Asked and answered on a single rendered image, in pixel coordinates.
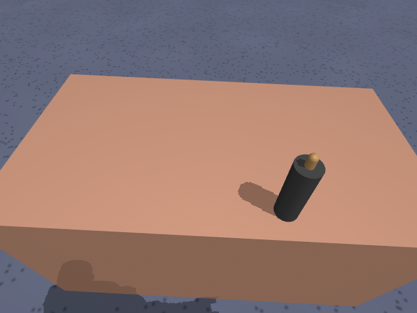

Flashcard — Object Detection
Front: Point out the bottle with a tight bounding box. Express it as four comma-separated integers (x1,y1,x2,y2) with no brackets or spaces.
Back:
274,153,326,222

